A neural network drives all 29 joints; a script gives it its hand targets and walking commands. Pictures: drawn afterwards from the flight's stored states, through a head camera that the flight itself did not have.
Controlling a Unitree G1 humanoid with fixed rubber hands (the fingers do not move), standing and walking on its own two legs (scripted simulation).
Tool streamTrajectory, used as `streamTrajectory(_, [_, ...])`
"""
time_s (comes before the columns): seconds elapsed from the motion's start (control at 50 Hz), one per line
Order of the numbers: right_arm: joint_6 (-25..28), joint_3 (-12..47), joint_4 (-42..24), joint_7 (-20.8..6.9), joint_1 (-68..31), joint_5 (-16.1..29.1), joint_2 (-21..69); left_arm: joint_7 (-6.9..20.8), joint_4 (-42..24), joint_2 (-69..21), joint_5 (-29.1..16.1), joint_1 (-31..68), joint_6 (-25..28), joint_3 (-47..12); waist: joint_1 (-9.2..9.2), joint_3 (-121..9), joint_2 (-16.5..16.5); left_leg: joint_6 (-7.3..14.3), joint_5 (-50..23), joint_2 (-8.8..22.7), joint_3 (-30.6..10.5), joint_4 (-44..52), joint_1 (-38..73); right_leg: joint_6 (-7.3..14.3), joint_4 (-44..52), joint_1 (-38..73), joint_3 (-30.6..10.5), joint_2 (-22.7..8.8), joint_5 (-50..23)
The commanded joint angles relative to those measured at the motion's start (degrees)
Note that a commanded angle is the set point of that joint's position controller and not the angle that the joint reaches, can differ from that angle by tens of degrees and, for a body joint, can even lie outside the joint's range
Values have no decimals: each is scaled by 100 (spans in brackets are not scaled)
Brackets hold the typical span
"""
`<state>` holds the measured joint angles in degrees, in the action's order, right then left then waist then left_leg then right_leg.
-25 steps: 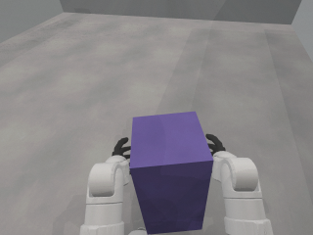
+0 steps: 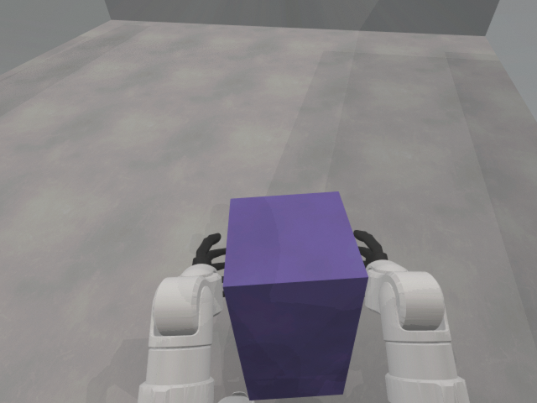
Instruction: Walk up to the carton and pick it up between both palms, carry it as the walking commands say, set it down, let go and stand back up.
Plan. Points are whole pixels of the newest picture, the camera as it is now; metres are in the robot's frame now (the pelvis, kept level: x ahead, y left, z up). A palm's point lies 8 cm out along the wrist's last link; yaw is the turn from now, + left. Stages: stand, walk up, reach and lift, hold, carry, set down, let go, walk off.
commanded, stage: carry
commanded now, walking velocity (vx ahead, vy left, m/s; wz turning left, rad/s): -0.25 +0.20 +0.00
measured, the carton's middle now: (290, 303) +0.27 -0.01 +0.03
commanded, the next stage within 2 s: none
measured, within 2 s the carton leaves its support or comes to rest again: neither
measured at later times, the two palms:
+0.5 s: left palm out of the picture +0.07 +0.20 +0.07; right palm out of the picture +0.07 -0.04 +0.07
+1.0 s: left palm out of the picture -0.13 +0.27 +0.07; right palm out of the picture -0.13 +0.03 +0.07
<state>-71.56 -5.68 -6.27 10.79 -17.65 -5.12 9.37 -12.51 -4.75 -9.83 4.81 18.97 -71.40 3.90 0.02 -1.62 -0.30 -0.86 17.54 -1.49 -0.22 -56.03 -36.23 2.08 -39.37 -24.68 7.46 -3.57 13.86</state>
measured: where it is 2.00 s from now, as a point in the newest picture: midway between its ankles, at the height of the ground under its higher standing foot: outside the picture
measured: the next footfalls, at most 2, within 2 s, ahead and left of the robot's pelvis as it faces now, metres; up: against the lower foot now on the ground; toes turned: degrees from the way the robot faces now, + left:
left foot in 0.12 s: +0.05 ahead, +0.17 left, +0.00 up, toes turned +1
right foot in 0.36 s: -0.08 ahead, -0.02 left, +0.00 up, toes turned -8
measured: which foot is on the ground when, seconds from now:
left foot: up 0.00-0.10, down 0.12-0.38, up 0.40-0.60, down 0.62-0.90, up 0.92-1.00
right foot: down 0.00-0.14, up 0.16-0.34, down 0.36-0.64, up 0.66-0.86, down 0.88-1.00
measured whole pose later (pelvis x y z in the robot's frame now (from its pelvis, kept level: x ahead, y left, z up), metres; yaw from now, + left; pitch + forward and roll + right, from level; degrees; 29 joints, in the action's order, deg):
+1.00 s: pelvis -0.42 +0.15 +0.00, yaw +1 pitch +0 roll +0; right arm -71.1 -6.2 -7.8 11.2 -18.7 -5.4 9.7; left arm -12.2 -5.5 -10.2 4.6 20.1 -69.8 4.7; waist -0.1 1.0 0.6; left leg -0.9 18.5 -1.5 -0.8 -56.8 -38.2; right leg 2.6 -40.5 -26.0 8.1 -3.4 14.3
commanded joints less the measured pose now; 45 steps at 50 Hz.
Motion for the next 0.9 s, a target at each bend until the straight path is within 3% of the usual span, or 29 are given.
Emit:
streamTrajectory(0.0, [312,3863,-1115,-1538,-4467,2718,6212,1705,-1140,-6091,-2431,3603,258,-3364,-52,-2287,-900,-50,442,223,-33,101,897,325,1878,749,-1666,-1573,275])
streamTrajectory(0.06, [262,3887,-1087,-1526,-4443,2853,6253,1664,-979,-6000,-2331,3368,246,-3235,-103,-2405,-1455,58,860,27,288,1744,1719,205,2064,744,-1621,-1565,686])
streamTrajectory(0.08, [247,3904,-1047,-1528,-4415,2885,6294,1645,-919,-6004,-2304,3312,240,-3212,-69,-2440,-1338,138,641,30,245,2503,2064,106,1787,633,-1451,-1468,555])
streamTrajectory(0.1, [228,3929,-990,-1535,-4398,2913,6359,1644,-844,-5953,-2279,3214,230,-3151,-55,-2464,-893,229,289,188,-51,3261,2548,-161,1303,364,-1094,-1176,129])
streamTrajectory(0.12, [246,3857,-844,-1563,-4174,2851,6317,1655,-868,-5888,-2256,3181,204,-3153,2,-2513,802,760,55,1409,-1854,3953,2588,-491,268,-494,-356,-324,780])
streamTrajectory(0.14, [252,3766,-669,-1584,-3875,2714,6252,1647,-993,-5869,-2264,3312,188,-3218,89,-2490,1977,1283,-1278,2157,-2317,3938,2267,-449,-1569,-899,135,257,2065])
streamTrajectory(0.18, [297,3714,-681,-1543,-3651,2517,6172,1693,-899,-6044,-2407,3376,248,-3452,102,-2537,788,1264,-1790,1848,-1532,3661,1885,-204,-3141,-714,-424,278,1855])
streamTrajectory(0.2, [343,3688,-834,-1525,-3743,2441,6133,1710,-961,-6154,-2514,3554,271,-3581,82,-2522,674,1116,-1707,1654,-1163,3562,1830,-174,-3283,-621,-456,226,1487])
streamTrajectory(0.24, [380,3633,-989,-1499,-3900,2409,6012,1690,-1074,-6157,-2631,3739,293,-3706,19,-2576,850,910,-1338,1325,-642,3484,1973,-183,-2488,-355,-287,223,1249])
streamTrajectory(0.28, [375,3514,-955,-1484,-3780,2349,5934,1669,-1271,-6102,-2708,3829,286,-3772,52,-2786,1286,850,-1057,1336,-677,3664,2219,-65,-1177,69,-48,306,1419])
streamTrajectory(0.32, [336,3432,-708,-1446,-3445,2228,5969,1697,-1249,-6070,-2726,3663,232,-3705,7,-2980,1279,767,-663,1250,-619,3428,2315,73,642,796,-164,173,1147])
streamTrajectory(0.34, [335,3369,-527,-1426,-3282,2165,5953,1738,-1119,-6079,-2733,3572,214,-3653,-17,-2935,809,585,-524,1022,-477,2981,1854,84,1551,1385,-595,-225,737])
streamTrajectory(0.36, [370,3351,-495,-1413,-3298,2156,5952,1770,-1073,-6085,-2769,3542,226,-3598,-61,-2774,-259,257,-366,586,-316,2294,392,381,1804,2281,-2107,-1305,719])
streamTrajectory(0.38, [356,3520,-844,-1439,-3575,2217,5904,1782,-741,-6186,-2659,3153,274,-3430,-140,-2467,-1902,-67,969,16,178,690,-228,1097,2337,1584,-3625,-2729,528])
streamTrajectory(0.4, [363,3567,-896,-1443,-3764,2286,6105,1753,-968,-6232,-2644,3383,301,-3440,-126,-2199,-1187,-22,794,200,-629,-343,-16,1068,2430,996,-3534,-2541,853])
streamTrajectory(0.44, [379,3741,-1118,-1502,-4240,2544,6197,1733,-1217,-6209,-2513,3624,332,-3451,-83,-2093,-514,-14,198,275,-695,-1248,354,693,2183,468,-2500,-2115,838])
streamTrajectory(0.48, [375,3834,-1210,-1507,-4349,2641,6227,1729,-1254,-6167,-2455,3630,326,-3426,-35,-2309,-619,-28,196,263,-237,-620,756,336,1984,638,-1738,-1657,680])
streamTrajectory(0.54, [338,3925,-1323,-1495,-4411,2800,6253,1695,-1185,-6034,-2384,3465,301,-3284,-82,-2499,-1391,38,870,14,284,1009,1712,141,2357,725,-1568,-1561,1085])
streamTrajectory(0.58, [303,3920,-1252,-1500,-4443,2885,6313,1653,-1067,-6031,-2337,3373,283,-3252,-84,-2543,-1379,191,813,-34,317,2534,2251,14,2139,721,-1423,-1535,962])
streamTrajectory(0.6, [286,3945,-1171,-1511,-4334,2897,6368,1645,-995,-5982,-2300,3244,275,-3193,-54,-2587,-981,290,460,93,89,3373,2827,-290,1667,451,-993,-1191,465])
streamTrajectory(0.62, [310,3868,-1005,-1541,-4073,2843,6389,1664,-1017,-5928,-2275,3198,262,-3197,38,-2606,731,829,526,1266,-1698,4124,2859,-640,577,-399,-214,-313,812])
streamTrajectory(0.64, [312,3809,-908,-1567,-3850,2715,6295,1657,-1148,-5880,-2247,3285,242,-3237,96,-2535,1974,1355,-742,2139,-2370,4046,2421,-488,-1326,-850,148,215,2016])
streamTrajectory(0.68, [313,3781,-872,-1525,-3529,2518,6172,1681,-960,-6041,-2343,3237,274,-3441,110,-2574,721,1294,-1572,1860,-1508,3722,2051,-191,-3066,-796,-409,253,1805])
streamTrajectory(0.7, [357,3749,-1001,-1507,-3597,2438,6133,1695,-1049,-6154,-2467,3436,296,-3577,96,-2580,594,1149,-1709,1676,-1139,3584,2062,-149,-3229,-756,-469,201,1479])
streamTrajectory(0.74, [389,3670,-1101,-1491,-3759,2393,6004,1672,-1109,-6143,-2574,3612,312,-3683,31,-2583,735,964,-1596,1337,-596,3405,2156,-174,-2740,-543,-353,195,1208])
streamTrajectory(0.82, [344,3462,-829,-1466,-3389,2229,5908,1656,-1180,-6038,-2634,3520,247,-3672,55,-2931,1398,918,-1289,1389,-663,3597,2569,97,-43,404,-50,267,1338])
streamTrajectory(0.84, [344,3431,-677,-1448,-3241,2177,5921,1687,-1105,-6035,-2642,3410,230,-3627,-9,-3003,1224,791,-1184,1235,-512,3192,2439,130,1096,904,-214,63,980])
streamTrajectory(0.86, [361,3373,-534,-1435,-3168,2154,5940,1729,-1036,-6057,-2669,3383,226,-3587,-5,-2919,567,557,-1169,983,-410,2672,1637,161,1649,1645,-961,-552,529])
streamTrajectory(0.88, [359,3476,-702,-1427,-3396,2199,5890,1757,-854,-6082,-2644,3267,247,-3509,-96,-2725,-1213,64,288,372,16,1736,153,812,2027,2067,-3036,-2183,530])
